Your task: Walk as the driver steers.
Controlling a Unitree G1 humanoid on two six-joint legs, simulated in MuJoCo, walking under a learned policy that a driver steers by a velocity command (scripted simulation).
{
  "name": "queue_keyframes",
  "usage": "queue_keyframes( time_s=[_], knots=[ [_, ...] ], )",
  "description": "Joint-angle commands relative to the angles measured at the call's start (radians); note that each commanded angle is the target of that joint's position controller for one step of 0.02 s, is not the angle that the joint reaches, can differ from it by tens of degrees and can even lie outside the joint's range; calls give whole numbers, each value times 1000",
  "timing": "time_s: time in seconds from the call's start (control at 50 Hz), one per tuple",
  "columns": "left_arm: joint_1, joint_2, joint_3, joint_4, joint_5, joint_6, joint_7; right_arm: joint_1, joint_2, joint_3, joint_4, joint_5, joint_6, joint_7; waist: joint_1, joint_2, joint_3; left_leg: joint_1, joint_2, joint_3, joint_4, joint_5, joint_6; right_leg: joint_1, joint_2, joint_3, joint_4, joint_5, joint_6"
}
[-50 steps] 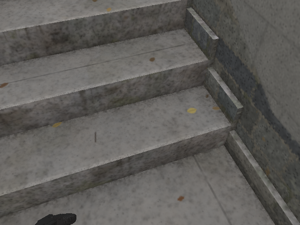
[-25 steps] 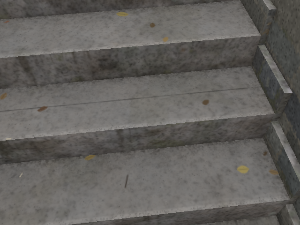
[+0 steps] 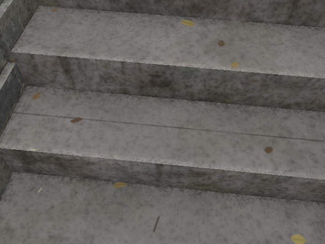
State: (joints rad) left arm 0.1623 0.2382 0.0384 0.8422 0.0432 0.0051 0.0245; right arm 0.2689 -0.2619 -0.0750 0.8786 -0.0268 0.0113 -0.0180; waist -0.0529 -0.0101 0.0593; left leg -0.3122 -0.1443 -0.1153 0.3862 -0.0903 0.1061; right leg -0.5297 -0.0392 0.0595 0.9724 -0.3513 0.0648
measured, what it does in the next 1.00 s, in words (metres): climbs, turning left: right foot, then left foot 0.17 m higher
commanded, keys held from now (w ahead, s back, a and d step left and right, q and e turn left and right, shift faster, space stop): w+q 0.66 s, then e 0.34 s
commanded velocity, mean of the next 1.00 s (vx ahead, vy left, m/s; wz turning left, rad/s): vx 0.35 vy -0.03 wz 0.40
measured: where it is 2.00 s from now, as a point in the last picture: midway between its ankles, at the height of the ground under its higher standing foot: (129, 147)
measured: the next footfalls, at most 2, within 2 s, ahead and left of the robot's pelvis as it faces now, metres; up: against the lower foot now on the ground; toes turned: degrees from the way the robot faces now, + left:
right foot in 0.16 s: +0.06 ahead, -0.13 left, +0.00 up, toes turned +8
left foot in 0.70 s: +0.40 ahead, +0.18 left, +0.17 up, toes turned +26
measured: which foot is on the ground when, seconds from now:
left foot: down 0.00-0.16, up 0.18-0.68, down 0.70-1.00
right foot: up 0.00-0.14, down 0.16-0.74, up 0.76-1.00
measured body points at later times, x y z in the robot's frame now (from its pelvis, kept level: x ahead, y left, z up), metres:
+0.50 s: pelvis +0.13 -0.02 -0.01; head +0.16 -0.06 +0.44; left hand +0.00 +0.20 -0.12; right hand +0.36 -0.20 -0.14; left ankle +0.13 +0.12 -0.51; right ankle +0.02 -0.13 -0.74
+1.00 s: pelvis +0.37 +0.12 +0.16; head +0.40 +0.14 +0.60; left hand +0.43 +0.39 +0.04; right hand +0.48 -0.11 +0.02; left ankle +0.37 +0.16 -0.57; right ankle +0.46 -0.03 -0.38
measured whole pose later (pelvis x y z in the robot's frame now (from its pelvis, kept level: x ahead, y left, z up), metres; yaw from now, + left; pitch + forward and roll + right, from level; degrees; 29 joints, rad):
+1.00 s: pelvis +0.37 +0.12 +0.16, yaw +19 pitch +1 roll +0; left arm 0.14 0.21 0.03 0.74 0.02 0.01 0.07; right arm 0.30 -0.20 0.01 0.97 -0.04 -0.10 -0.07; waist -0.01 -0.02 0.07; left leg -0.31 -0.06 0.13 0.60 -0.27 0.13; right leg -0.89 0.05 0.15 1.68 -0.22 -0.04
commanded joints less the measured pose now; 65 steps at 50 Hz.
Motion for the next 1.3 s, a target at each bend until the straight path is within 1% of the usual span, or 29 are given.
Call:
queue_keyframes(
  time_s=[0.02, 0.14, 0.16, 0.18, 0.2, 0.26, 0.32, 0.42, 0.48, 0.54, 0.58, 0.64, 0.66, 0.68, 0.7, 0.72, 0.74, 0.76, 0.78, 0.8, 0.84, 0.9, 0.96, 1.0, 1.02, 1.04, 1.1, 1.18, 1.3],
  knots=[
    [20, 59, 2, -52, -11, -29, 5, 33, -123, -26, -56, -12, -7, -5, 11, 141, -113, 80, 253, -325, -161, -321, 152, 45, 32, -30, -12, -47, 1],
    [198, 75, 3, -10, -49, -75, 21, -46, -99, -36, -108, -8, 8, -4, 144, 84, -34, -94, 156, -375, -12, -267, 78, 411, 69, -60, -609, 35, -59],
    [259, 106, 13, 12, -30, -76, 29, -40, -28, -33, -117, 4, 8, -13, 147, -34, -36, -252, 52, -257, 214, -434, 25, 564, -7, 27, -691, 70, -67],
    [273, 198, 27, 2, -7, -77, 27, -28, 62, -8, -163, 29, -9, -21, 138, -268, -101, -464, -87, -19, 573, -533, -27, 676, -322, 383, -765, -49, -131],
    [203, 241, 46, -11, 3, -75, 30, -47, -36, -22, -195, -35, -18, -16, 81, -203, -34, -570, 26, -21, 731, -455, -30, 524, -439, 574, -820, -125, -205],
    [57, 105, 21, -53, -15, -99, 35, -51, -84, -34, -117, -47, -18, 23, 27, -9, 75, -633, 96, -36, 935, -184, -66, 467, -249, 269, -802, -118, -162],
    [181, 76, 14, -12, -11, -127, 22, -49, -9, -19, -100, -35, 4, 38, 46, -69, 18, -580, 80, 42, 1054, -104, -101, 451, -177, 34, -712, 347, -143],
    [415, 81, 15, 64, -11, -127, 20, -271, 26, 3, -194, -59, 47, 13, 115, -94, 34, -877, 82, 91, 1392, -200, -93, 587, -233, 24, -672, 401, -212],
    [483, 70, 11, 88, -6, -126, 19, -363, 60, 19, -246, -57, 37, 3, 140, -132, 78, -1062, 63, 126, 1573, -329, -78, 689, -273, 22, -714, 459, -238],
    [494, 32, -1, 123, 7, -112, 0, -428, 77, 40, -313, -18, 45, 4, 122, -106, 112, -1196, 82, 133, 1626, -446, -18, 733, -288, -62, -715, 439, -210],
    [528, 26, -15, 150, -7, -128, 11, -494, 94, 52, -381, -39, 58, 3, 117, -103, 136, -1192, 96, 168, 1544, -449, -4, 724, -277, -85, -761, 419, -189],
    [537, 10, -39, 191, -16, -112, 35, -652, 144, 104, -496, -28, 32, -13, 98, -99, 137, -1106, 158, 290, 1343, -567, 32, 706, -239, -207, -869, 823, -171],
    [488, 22, -47, 181, -31, -110, 45, -594, 136, 120, -492, -25, 14, -6, 36, -47, 54, -819, 139, 343, 1114, -491, 58, 622, -195, -304, -855, 1114, -138],
    [488, 63, -43, 170, -84, -123, 52, -514, 141, 148, -460, 46, 6, 17, 29, 16, -68, -317, 78, 411, 764, -298, 60, 427, -231, -258, -842, 1566, -174],
    [500, 197, -20, 151, -91, -133, 38, -261, 64, 96, -360, 61, 25, 18, -56, -100, -310, 82, -89, 452, 867, -378, 34, 410, -246, -234, -560, 2202, -212],
    [469, 399, 29, 195, -115, -145, -8, 27, -10, 61, -374, 29, -9, 19, -262, -382, -480, 361, 4, 144, 669, -275, 63, 365, -209, -240, -233, 1985, -192],
    [483, 271, 1, 113, -168, -148, -53, 247, -143, 6, -243, -7, -1, -2, -292, 21, -689, 678, 430, -595, 385, 127, 177, 77, -2, -126, 304, 851, -84],
    [432, 273, 44, 137, -121, -151, -87, 347, -187, -23, -148, -15, 32, -57, -225, -3, -792, 614, 494, -938, 93, 579, 141, 144, 212, 89, 648, 102, -89],
    [294, 130, 29, 49, -81, -141, -102, 137, -211, -16, -142, -6, 9, -60, -111, 93, -597, 384, 393, -686, 150, 383, 208, 33, 137, 189, 816, 115, -122],
    [316, 64, 20, 57, -71, -100, -79, -21, -112, 4, -135, -7, -11, -57, -12, -79, -359, 168, 416, -559, 142, 205, 112, -26, 73, 133, 763, 195, -120],
    [260, -34, -12, 17, -18, -38, 2, -144, 53, 55, -81, -16, -47, -45, 84, -81, -40, -231, 357, -365, 162, 115, 136, -57, 53, 68, 823, 141, -123],
    [187, -93, -38, -83, -19, -9, 43, -112, 91, 75, 22, -14, -101, -69, 141, -12, -24, -238, 342, -134, 55, 172, 110, -147, 22, 159, 762, 153, -114],
    [222, -45, -17, -41, -40, 26, 50, -43, 61, 94, 24, -22, -138, -56, 118, 3, -42, -141, 330, 87, -10, 703, 76, -122, 91, 55, 714, 204, -103],
    [193, -84, -19, -62, -9, 44, 51, 100, 11, 81, 70, -5, -148, -28, 94, 98, -86, 110, 394, 60, 13, 761, 99, -428, 128, 55, 1044, 84, -120],
    [39, 57, -5, -203, -130, 44, -28, 99, 60, 106, 46, -128, -143, 79, 121, 319, -248, 218, 312, 105, 151, 663, 108, -634, 214, 170, 1400, 98, -156],
    [89, 115, 22, -150, -123, 21, -27, 26, 116, 125, -4, -161, -127, 111, 92, 193, -213, 211, 332, 94, 141, 579, 115, -735, 244, 242, 1486, 126, -159],
    [69, 129, 11, -223, -72, -4, -34, 4, -37, 122, -62, -96, -127, 104, 151, 44, -199, 191, 327, 180, 116, 520, 135, -763, 205, 150, 1536, 168, -78],
    [5, 78, -12, -303, -88, 18, -54, 8, -45, 127, -129, -70, -139, 56, 103, 108, -192, 263, 420, 208, 99, 836, 174, -760, 93, 57, 1414, 167, 47],
    [-139, 42, -55, -335, -47, -7, -55, 146, -102, 72, -49, -100, -141, 53, 0, 105, -122, 500, 495, 231, 51, 777, 166, -860, -4, 74, 1079, 63, -7]
  ],
)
